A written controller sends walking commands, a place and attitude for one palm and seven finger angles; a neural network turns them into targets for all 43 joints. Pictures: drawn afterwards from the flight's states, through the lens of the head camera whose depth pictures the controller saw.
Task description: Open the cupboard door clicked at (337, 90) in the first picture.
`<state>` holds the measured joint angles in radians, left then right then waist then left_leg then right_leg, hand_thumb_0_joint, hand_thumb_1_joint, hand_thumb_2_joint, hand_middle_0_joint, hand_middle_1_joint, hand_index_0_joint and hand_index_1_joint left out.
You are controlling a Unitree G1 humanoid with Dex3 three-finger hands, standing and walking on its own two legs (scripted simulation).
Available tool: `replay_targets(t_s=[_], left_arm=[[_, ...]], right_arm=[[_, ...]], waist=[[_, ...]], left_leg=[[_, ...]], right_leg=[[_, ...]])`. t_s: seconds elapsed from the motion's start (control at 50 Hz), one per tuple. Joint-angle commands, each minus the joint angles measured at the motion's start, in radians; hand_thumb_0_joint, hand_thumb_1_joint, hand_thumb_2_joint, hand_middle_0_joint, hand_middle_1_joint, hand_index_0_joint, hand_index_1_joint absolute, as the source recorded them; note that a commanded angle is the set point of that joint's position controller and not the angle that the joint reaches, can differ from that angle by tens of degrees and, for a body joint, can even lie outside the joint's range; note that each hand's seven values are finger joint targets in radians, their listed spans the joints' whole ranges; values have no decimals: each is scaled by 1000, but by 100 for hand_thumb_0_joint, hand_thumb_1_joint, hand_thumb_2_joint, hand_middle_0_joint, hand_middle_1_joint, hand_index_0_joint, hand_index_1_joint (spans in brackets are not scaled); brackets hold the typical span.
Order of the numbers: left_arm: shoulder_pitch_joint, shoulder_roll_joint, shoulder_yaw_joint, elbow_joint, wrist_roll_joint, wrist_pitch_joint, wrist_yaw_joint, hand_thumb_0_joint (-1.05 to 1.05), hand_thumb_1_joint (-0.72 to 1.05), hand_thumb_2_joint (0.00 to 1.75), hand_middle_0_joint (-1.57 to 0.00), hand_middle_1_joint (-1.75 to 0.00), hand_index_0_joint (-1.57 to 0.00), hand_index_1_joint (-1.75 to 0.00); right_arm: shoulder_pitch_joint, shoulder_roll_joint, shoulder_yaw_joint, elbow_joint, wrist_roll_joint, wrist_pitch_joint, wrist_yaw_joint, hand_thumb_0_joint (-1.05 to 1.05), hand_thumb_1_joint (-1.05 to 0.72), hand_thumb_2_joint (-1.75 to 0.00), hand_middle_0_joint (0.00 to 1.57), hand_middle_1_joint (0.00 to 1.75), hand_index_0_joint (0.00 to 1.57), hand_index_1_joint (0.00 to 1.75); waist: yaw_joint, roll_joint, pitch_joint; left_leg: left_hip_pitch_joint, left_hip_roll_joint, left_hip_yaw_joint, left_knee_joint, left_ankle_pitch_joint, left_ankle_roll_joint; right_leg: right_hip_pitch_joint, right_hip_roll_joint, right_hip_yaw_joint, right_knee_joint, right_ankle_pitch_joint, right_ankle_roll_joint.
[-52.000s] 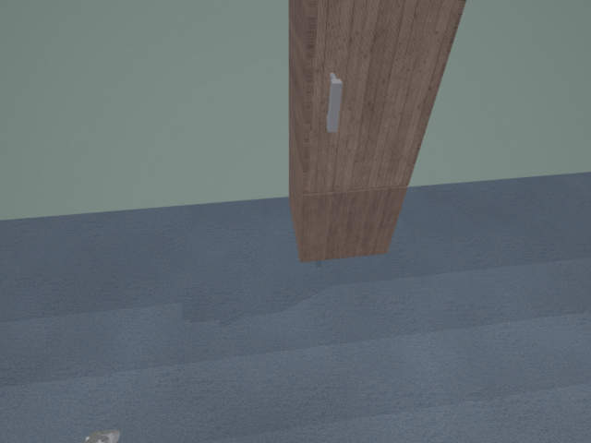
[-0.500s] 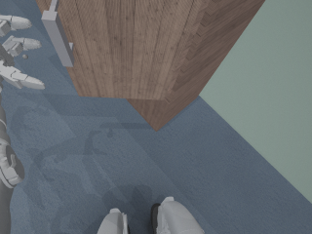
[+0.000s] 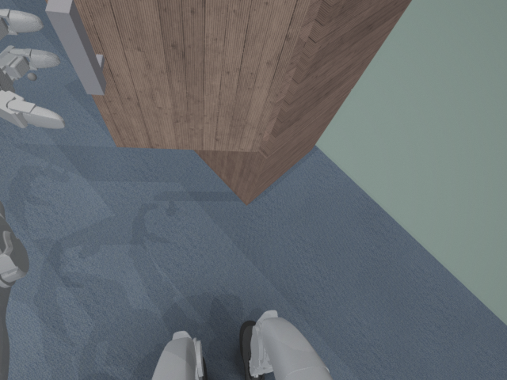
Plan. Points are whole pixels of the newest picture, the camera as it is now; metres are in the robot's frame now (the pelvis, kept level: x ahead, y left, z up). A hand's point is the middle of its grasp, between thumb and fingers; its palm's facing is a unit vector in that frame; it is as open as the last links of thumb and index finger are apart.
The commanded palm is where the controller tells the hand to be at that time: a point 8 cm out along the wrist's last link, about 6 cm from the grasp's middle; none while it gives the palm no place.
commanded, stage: slide the fingers in behind the handle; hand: left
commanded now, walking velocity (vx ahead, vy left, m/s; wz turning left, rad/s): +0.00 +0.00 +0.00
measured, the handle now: (83, 40) +0.59 +0.19 +0.08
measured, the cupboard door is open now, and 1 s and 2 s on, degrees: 49 49 50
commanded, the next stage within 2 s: close the thumb around the handle in 1.38 s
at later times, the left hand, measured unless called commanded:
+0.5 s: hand (66, 72) +0.54 +0.21 +0.08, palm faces -0.08 -1.00 -0.01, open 14.0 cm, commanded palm +0.52 +0.24 +0.08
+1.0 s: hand (95, 76) +0.53 +0.17 +0.08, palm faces -0.06 -1.00 -0.02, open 14.0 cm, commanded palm +0.51 +0.22 +0.08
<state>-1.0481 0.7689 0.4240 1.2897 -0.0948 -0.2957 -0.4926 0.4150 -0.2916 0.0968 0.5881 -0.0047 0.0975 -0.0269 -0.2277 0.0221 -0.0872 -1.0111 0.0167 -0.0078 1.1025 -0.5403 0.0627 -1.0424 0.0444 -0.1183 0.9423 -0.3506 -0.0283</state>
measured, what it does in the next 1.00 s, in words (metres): stands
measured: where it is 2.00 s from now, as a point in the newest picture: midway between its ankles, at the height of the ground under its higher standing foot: outside the picture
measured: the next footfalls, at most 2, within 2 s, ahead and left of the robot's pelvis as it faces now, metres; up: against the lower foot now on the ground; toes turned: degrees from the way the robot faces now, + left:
none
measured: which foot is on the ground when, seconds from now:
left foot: down 0.00-1.00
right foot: down 0.00-1.00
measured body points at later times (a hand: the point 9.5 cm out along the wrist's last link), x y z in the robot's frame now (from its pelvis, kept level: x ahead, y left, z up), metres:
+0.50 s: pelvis +0.01 +0.00 +0.01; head +0.17 +0.03 +0.43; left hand +0.53 +0.26 +0.08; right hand +0.00 -0.26 -0.10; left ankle -0.02 +0.07 -0.66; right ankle +0.05 -0.11 -0.66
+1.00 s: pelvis +0.01 -0.01 +0.01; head +0.16 +0.01 +0.43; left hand +0.53 +0.22 +0.08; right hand +0.01 -0.27 -0.10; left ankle -0.02 +0.07 -0.66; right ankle +0.05 -0.11 -0.66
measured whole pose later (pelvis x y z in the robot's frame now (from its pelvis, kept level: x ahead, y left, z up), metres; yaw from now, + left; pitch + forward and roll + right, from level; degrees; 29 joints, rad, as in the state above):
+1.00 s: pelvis +0.01 -0.01 +0.01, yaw +0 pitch +24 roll -3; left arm -0.94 0.54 0.37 1.19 -0.11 -0.38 -0.31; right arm 0.41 -0.27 0.06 0.59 -0.01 0.09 0.01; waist -0.20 0.03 -0.11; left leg -0.92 0.01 0.01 1.05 -0.54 0.05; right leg -0.99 0.05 -0.09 0.94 -0.37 -0.04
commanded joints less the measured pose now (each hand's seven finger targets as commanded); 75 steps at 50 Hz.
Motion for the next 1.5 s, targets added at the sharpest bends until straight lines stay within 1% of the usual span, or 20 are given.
replay_targets(t_s=[0.0,0.12,0.26,0.38,0.44,0.48,0.54,0.6,0.74,0.82,0.9,0.94,1.0,1.06,1.12,1.16,1.26,1.32,1.38,1.48], left_arm=[[-438,328,92,-279,-15,-104,30,0,-50,30,-30,-120,-30,-120],[-369,276,75,-293,-12,-105,42,0,-50,30,-30,-120,-30,-120],[-345,181,27,-281,-28,-75,60,0,-50,30,-30,-120,-30,-120],[-360,103,-4,-324,-37,-124,88,0,-50,30,-30,-120,-30,-120],[-355,108,2,-267,-27,-111,102,0,-50,30,-30,-120,-30,-120],[-361,65,-27,-278,-23,-110,111,0,-50,30,-30,-120,-30,-120],[-330,157,45,-318,-10,-122,131,0,-50,30,-30,-120,-30,-120],[-312,110,24,-368,-19,-147,138,0,-50,30,-30,-120,-30,-120],[-316,53,-12,-322,-24,-128,152,0,-50,30,-30,-120,-30,-120],[-320,1,-44,-327,-21,-140,161,0,-50,30,-30,-120,-30,-120],[-318,11,-27,-322,-26,-151,172,0,-50,30,-30,-120,-30,-120],[-330,-15,-51,-278,-22,-139,176,0,-50,30,-30,-120,-30,-120],[-347,65,-2,-298,-1,-150,190,0,-50,30,-30,-120,-30,-120],[-334,17,-42,-303,1,-153,181,0,-50,30,-30,-120,-30,-120],[-333,76,11,-310,-17,-157,168,0,-50,30,-30,-120,-30,-120],[-339,75,4,-276,-19,-144,161,0,-50,30,-30,-120,-30,-120],[-337,139,36,-286,-8,-147,156,0,-50,30,-30,-120,-30,-120],[-320,56,-19,-295,-12,-155,147,0,-50,30,-30,-120,-30,-120],[-330,71,1,-295,-32,-150,140,0,-50,30,-30,-120,-30,-120],[-327,59,-2,-277,-35,-140,140,0,-44,32,-30,-121,-30,-121]], right_arm=[[207,-208,-78,-36,-8,-21,-9,0,-90,-90,20,30,20,30],[208,-205,-85,-42,-5,-10,5,0,-90,-90,20,30,20,30],[205,-196,-88,-46,-1,-2,7,0,-90,-90,20,30,20,30],[216,-189,-99,-33,-10,-12,12,0,-90,-90,20,30,20,30],[212,-187,-97,-25,-8,-6,12,0,-90,-90,20,30,20,30],[209,-182,-98,-35,-7,-11,14,0,-90,-90,20,30,20,30],[210,-183,-101,-40,-9,-7,15,0,-90,-90,20,30,20,30],[200,-172,-104,-51,-9,-8,23,0,-90,-90,20,30,20,30],[191,-170,-107,-41,-3,-7,22,0,-90,-90,20,30,20,30],[190,-166,-109,-36,-7,-14,25,0,-90,-90,20,30,20,30],[192,-165,-110,-34,-8,-18,25,0,-90,-90,20,30,20,30],[186,-163,-106,-30,-5,-20,25,0,-90,-90,20,30,20,30],[190,-165,-104,-37,-7,-25,23,0,-90,-90,20,30,20,30],[183,-161,-105,-39,-5,-29,26,0,-90,-90,20,30,20,30],[187,-169,-107,-38,-4,-31,22,0,-90,-90,20,30,20,30],[184,-169,-102,-38,1,-33,19,0,-90,-90,20,30,20,30],[186,-172,-98,-40,0,-39,15,0,-90,-90,20,30,20,30],[184,-167,-102,-39,-3,-41,21,0,-90,-90,20,30,20,30],[190,-176,-103,-40,-3,-41,19,0,-90,-90,20,30,20,30],[193,-178,-103,-39,-2,-42,18,0,-90,-90,20,30,20,30]], waist=[[8,251,-571],[22,272,-585],[0,169,-481],[2,213,-532],[-5,146,-479],[-5,175,-481],[29,192,-558],[41,220,-601],[14,134,-515],[16,167,-512],[17,127,-537],[1,107,-464],[21,128,-522],[16,138,-514],[24,125,-553],[14,82,-515],[27,122,-522],[27,187,-539],[14,127,-521],[15,120,-492]], left_leg=[[341,17,-91,-118,537,-60],[404,23,-94,-125,632,-69],[345,21,-80,-150,547,-47],[445,24,-99,-140,659,-68],[365,20,-88,-146,583,-56],[373,14,-84,-148,589,-51],[382,13,-77,-139,638,-56],[433,16,-81,-139,703,-67],[336,7,-58,-153,565,-39],[373,7,-64,-155,575,-47],[347,4,-58,-151,573,-42],[291,0,-50,-156,491,-35],[270,-8,-43,-156,472,-32],[287,-6,-42,-156,478,-32],[280,-5,-39,-150,479,-31],[227,-8,-34,-152,428,-23],[221,-8,-33,-154,427,-24],[307,-4,-44,-156,481,-37],[289,-2,-46,-158,464,-30],[271,-4,-46,-164,443,-28]], right_leg=[[285,21,83,-32,258,-9],[289,24,76,-36,294,-5],[306,25,77,-64,285,3],[264,24,72,-52,301,-4],[295,20,77,-54,299,1],[291,18,80,-54,306,-2],[352,15,90,-43,360,-3],[365,17,88,-38,391,-4],[399,14,101,-60,377,3],[362,12,97,-59,355,1],[405,10,104,-54,390,1],[384,9,106,-62,342,4],[441,5,120,-55,355,0],[426,5,120,-57,355,1],[460,6,125,-55,372,1],[469,5,131,-63,350,3],[479,3,136,-60,345,1],[412,7,117,-54,340,-3],[425,10,116,-63,335,-2],[411,10,115,-66,315,-3]])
